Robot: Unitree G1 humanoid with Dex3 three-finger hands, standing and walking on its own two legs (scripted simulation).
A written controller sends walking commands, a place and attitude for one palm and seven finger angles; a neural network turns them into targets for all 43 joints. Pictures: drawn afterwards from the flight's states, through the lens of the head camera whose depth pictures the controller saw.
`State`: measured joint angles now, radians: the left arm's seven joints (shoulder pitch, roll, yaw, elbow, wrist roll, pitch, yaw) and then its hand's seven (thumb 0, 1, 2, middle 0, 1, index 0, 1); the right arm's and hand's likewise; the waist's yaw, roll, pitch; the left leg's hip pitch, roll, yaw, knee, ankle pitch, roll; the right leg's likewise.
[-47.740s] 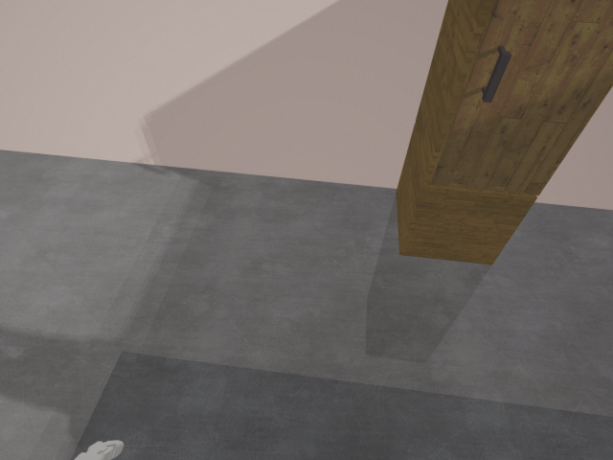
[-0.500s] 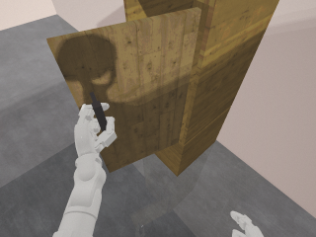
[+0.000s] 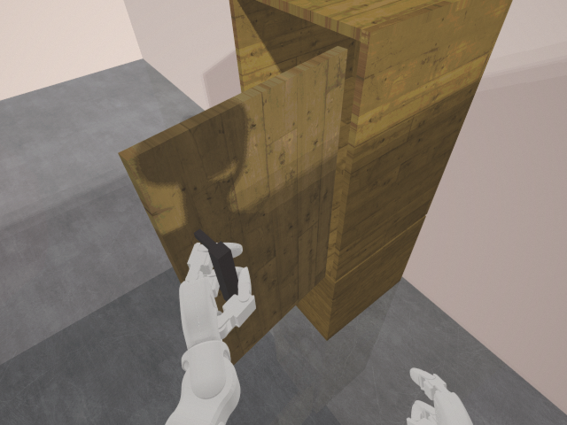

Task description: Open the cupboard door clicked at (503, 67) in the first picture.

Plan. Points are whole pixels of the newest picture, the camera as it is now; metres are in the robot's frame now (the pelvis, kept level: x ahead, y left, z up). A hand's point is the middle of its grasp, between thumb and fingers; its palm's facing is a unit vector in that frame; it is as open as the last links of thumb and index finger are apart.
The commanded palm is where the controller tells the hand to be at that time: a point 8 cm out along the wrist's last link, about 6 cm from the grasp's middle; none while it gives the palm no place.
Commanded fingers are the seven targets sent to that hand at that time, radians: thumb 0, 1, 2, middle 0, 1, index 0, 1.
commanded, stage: open thumb and fingers to let go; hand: left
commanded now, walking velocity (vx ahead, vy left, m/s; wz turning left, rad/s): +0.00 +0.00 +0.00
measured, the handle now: (218, 268) +0.32 +0.10 +0.08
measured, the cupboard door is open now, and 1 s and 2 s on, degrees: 98 94 98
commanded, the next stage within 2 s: slide the hand sideways off the handle in 0.86 s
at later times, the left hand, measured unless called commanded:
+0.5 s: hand (239, 292) +0.28 +0.07 +0.07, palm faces +0.31 -0.95 -0.01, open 11.3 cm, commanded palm +0.24 +0.12 +0.07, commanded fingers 0.00 -0.50 0.30 -0.28 -1.10 -0.28 -1.10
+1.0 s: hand (235, 295) +0.28 +0.07 +0.07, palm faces +0.24 -0.97 -0.02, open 15.2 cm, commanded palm +0.23 +0.12 +0.07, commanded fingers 0.00 -0.50 0.30 -0.15 -0.30 -0.15 -0.30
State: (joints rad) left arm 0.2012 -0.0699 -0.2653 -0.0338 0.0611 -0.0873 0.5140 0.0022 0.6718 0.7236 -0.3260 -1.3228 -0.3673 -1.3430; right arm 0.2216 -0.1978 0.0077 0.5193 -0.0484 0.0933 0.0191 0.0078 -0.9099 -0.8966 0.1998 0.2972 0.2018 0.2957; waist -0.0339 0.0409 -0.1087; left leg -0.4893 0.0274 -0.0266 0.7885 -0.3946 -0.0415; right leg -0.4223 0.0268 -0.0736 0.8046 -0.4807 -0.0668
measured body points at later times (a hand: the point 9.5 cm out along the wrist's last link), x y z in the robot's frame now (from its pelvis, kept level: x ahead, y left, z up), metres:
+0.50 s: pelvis -0.01 +0.00 +0.00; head -0.01 -0.02 +0.45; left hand +0.26 +0.12 +0.08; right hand +0.16 -0.21 -0.10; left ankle +0.00 +0.15 -0.70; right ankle -0.04 -0.07 -0.71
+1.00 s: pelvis -0.03 +0.03 -0.01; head -0.02 +0.02 +0.44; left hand +0.26 +0.12 +0.08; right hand +0.15 -0.18 -0.10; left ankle +0.00 +0.15 -0.71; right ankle -0.04 -0.07 -0.71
